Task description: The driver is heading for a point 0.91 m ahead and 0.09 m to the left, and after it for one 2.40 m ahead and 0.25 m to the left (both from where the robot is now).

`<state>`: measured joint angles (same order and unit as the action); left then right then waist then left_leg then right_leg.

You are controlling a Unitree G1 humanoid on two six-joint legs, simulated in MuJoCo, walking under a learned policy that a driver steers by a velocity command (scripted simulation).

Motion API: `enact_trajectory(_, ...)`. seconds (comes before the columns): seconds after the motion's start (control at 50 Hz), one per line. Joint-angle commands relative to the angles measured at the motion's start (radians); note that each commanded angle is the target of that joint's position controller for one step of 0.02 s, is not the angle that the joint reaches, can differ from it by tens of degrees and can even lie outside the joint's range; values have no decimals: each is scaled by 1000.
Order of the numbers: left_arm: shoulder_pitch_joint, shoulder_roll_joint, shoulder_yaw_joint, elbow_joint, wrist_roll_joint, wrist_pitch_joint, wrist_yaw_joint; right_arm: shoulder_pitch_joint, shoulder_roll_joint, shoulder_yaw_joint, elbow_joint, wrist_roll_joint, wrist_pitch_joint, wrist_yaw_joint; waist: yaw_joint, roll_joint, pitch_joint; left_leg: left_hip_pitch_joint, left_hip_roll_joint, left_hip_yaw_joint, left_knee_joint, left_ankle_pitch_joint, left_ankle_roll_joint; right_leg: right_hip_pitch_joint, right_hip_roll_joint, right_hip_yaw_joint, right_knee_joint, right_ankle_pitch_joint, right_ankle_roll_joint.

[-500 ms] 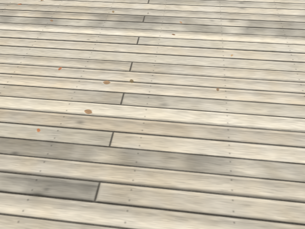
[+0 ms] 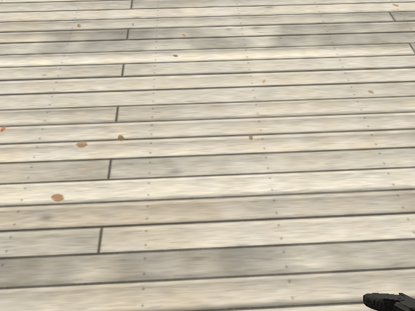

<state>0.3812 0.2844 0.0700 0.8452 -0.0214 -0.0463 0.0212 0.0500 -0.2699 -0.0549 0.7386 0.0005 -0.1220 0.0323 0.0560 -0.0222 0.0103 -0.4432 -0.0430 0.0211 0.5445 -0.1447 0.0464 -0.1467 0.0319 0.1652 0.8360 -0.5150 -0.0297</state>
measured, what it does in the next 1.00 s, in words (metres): walks ahead: right foot, then left foot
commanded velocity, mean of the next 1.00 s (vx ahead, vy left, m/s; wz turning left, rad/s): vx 0.36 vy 0.00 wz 0.16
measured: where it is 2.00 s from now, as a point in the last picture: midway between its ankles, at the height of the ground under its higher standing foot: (233, 269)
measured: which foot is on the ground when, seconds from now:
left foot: down 0.00-0.48, up 0.50-0.92, down 0.94-1.00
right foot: up 0.00-0.44, down 0.46-0.94, up 0.96-1.00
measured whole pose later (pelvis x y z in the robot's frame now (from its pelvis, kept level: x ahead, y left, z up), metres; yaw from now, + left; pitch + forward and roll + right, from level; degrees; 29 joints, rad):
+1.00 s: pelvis +0.44 -0.03 +0.00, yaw +13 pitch +2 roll -2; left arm 0.13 0.29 0.07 0.81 0.01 -0.01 0.03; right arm 0.13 -0.29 -0.07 0.69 -0.01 -0.01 0.03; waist 0.00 0.00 0.07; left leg -0.46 -0.01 0.02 0.58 -0.15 0.06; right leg -0.30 -0.03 -0.13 0.90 -0.54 0.03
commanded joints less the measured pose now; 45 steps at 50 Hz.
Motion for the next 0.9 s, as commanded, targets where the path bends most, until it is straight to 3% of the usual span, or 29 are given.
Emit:
enact_trajectory(0.02, -23, 146, 21, -97, -23, -38, -8, 240, -129, -41, 20, 15, 3, -1, -130, 159, -96, 593, 375, -619, -296, -365, 195, -617, -50, 1, 443, 62, -21)
enact_trajectory(0.04, -76, 127, 17, -108, -9, -42, -7, 190, -122, -35, 13, 4, 7, -1, -105, 76, -51, 477, 333, -508, -310, -234, 179, -577, -95, -36, 406, 139, -21)
enact_trajectory(0.06, -104, 117, 19, -116, 7, -44, -8, 164, -102, -29, 13, -5, 9, 0, -89, 65, -18, 405, 299, -437, -328, -127, 178, -557, -123, -50, 351, 186, -17)
enact_trajectory(0.08, -95, 104, 20, -117, 9, -41, -12, 155, -92, -22, 16, -13, 8, -2, -67, 92, -22, 361, 275, -384, -346, -59, 173, -512, -146, -52, 319, 215, -16)
enact_trajectory(0.12, -85, 70, 13, -119, 8, -33, -14, 169, -93, -22, 31, -5, 3, -5, -54, 114, -26, 325, 260, -320, -379, 19, 189, -491, -159, -74, 257, 229, -2)
enact_trajectory(0.18, -179, 49, 1, -156, 19, -28, -14, 199, -135, -32, 53, 5, 5, -17, -69, 83, 10, 308, 261, -250, -423, 92, 204, -542, -171, -99, 98, 327, 31)
enact_trajectory(0.26, -301, 28, -13, -186, 15, -38, -26, 249, -161, -35, 78, 15, 18, -26, -111, 79, 28, 303, 217, -138, -423, 154, 165, -478, -137, -139, -155, 535, 43)
enact_trajectory(0.32, -386, 32, -16, -214, 5, -44, -39, 316, -169, -35, 109, 22, 29, -26, -144, 80, 43, 348, 238, -129, -399, 155, 156, -448, -110, -155, -247, 580, 38)
enact_trajectory(0.4, -412, 64, -8, -241, 2, -51, -58, 338, -188, -40, 135, 25, 52, -32, -118, 100, 42, 474, 295, -146, -315, 264, 126, -424, -86, -155, -324, 467, -11)
enact_trajectory(0.42, -366, 82, 1, -232, 4, -53, -59, 324, -198, -42, 134, 25, 57, -35, -85, 110, 14, 486, 290, -134, -256, 390, 113, -348, -65, -173, -341, 440, -28)
enact_trajectory(0.44, -257, 111, 18, -200, 8, -53, -55, 307, -197, -40, 131, 24, 62, -37, -21, 104, -52, 468, 255, -97, -126, 539, 92, -189, -37, -201, -371, 447, -54)
enact_trajectory(0.46, -91, 164, 42, -155, 12, -51, -45, 304, -167, -27, 120, 14, 63, -39, 48, 80, -169, 359, 205, -57, 82, 512, 59, 68, -77, -165, -342, 474, -94)
enact_trajectory(0.48, 45, 265, 64, -142, 38, -47, -36, 382, -71, 5, 87, -1, 49, -35, 54, -112, -338, -8, 86, -5, 473, 138, -5, 479, -345, 205, -328, 438, -220)
enact_trajectory(0.5, 79, 226, 56, -127, 23, -40, -40, 414, -50, 16, 103, 14, 30, -29, 53, -254, -434, -216, -5, -101, 684, -430, -21, 576, -460, 545, -483, 275, -303)
enact_trajectory(0.52, 28, 161, 33, -132, 19, -39, -39, 337, -154, -13, 91, 42, 20, -25, 66, -147, -281, -316, 53, -159, 770, -402, -10, 462, -428, 449, -517, 183, -254)
enact_trajectory(0.54, -49, 133, 22, -143, 24, -39, -36, 262, -162, -16, 70, 50, 19, -25, 40, -101, -156, -315, 94, -132, 751, -320, -8, 305, -397, 292, -534, 317, -220)
enact_trajectory(0.56, -122, 101, 11, -144, 31, -43, -40, 236, -148, -18, 70, 37, 27, -31, -1, -47, -80, -263, 125, -116, 693, -261, -21, 160, -352, 166, -558, 506, -199)
enact_trajectory(0.58, -174, 71, 3, -146, 36, -52, -44, 252, -141, -26, 82, 25, 44, -39, -40, -58, -49, -197, 149, -121, 639, -229, -33, 67, -315, 60, -575, 665, -179)
enact_trajectory(0.62, -217, 67, 6, -133, 45, -68, -47, 314, -97, -24, 104, 22, 79, -46, -86, -71, -48, -85, 145, -111, 607, -191, -58, -41, -290, -61, -599, 878, -176)
enact_trajectory(0.66, -243, 94, 14, -121, 47, -72, -36, 293, -83, -26, 79, 17, 98, -51, -106, -71, -31, -103, 138, -103, 552, -123, -79, -74, -289, -146, -616, 980, -183)
enact_trajectory(0.7, -248, 106, 18, -109, 45, -62, -17, 251, -70, -22, 50, 9, 102, -46, -101, -67, -31, -107, 142, -83, 425, -10, -86, -64, -270, -223, -622, 972, -175)
enact_trajectory(0.76, -234, 126, 23, -95, 38, -36, 7, 160, -54, -16, 7, 7, 99, -23, -61, -56, -41, -70, 134, -40, 247, 132, -80, -23, -259, -293, -615, 930, -163)
enact_trajectory(0.84, -208, 156, 34, -72, 18, -1, 16, 88, -76, -26, -53, 5, 108, 4, -36, -46, -40, -87, 121, -15, 137, 75, -54, 91, -307, -296, -545, 896, -157)
enact_trajectory(0.9, -226, 169, 43, -75, -3, 25, 22, 101, -98, -40, -82, 5, 114, 17, -56, -59, -39, -57, 89, 20, 77, -46, -12, 126, -328, -291, -415, 934, -127)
